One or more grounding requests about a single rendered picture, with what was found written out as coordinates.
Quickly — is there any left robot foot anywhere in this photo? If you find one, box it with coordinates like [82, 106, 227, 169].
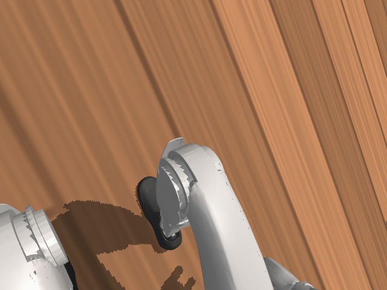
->
[64, 257, 79, 290]

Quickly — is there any right robot hand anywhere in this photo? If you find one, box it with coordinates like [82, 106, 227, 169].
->
[263, 257, 300, 290]

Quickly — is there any right robot foot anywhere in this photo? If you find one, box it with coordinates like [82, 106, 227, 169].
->
[137, 176, 182, 250]

